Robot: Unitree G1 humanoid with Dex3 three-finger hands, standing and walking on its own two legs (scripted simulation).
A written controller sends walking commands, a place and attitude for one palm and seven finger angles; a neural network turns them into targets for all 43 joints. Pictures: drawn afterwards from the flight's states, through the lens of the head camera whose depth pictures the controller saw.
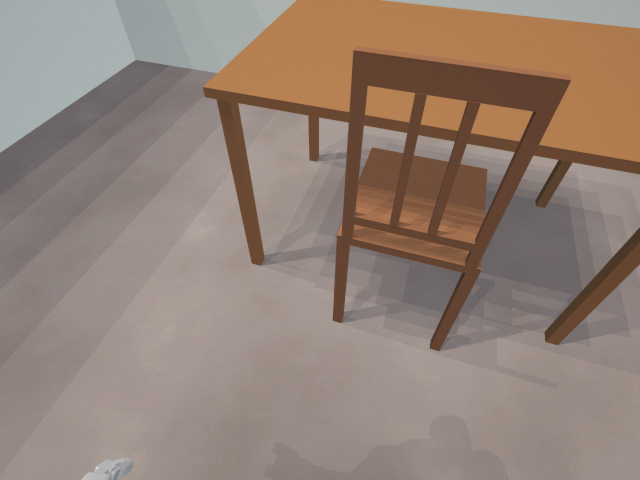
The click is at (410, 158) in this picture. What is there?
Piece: chair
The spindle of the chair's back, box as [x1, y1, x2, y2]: [389, 93, 426, 226]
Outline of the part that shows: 423,94 415,93 389,224 390,225 397,226 426,96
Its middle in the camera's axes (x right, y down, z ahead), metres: +0.18 -0.15 +0.83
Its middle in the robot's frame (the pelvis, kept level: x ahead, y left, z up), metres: +0.73 -0.15 -0.05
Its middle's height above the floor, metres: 0.72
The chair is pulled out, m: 0.00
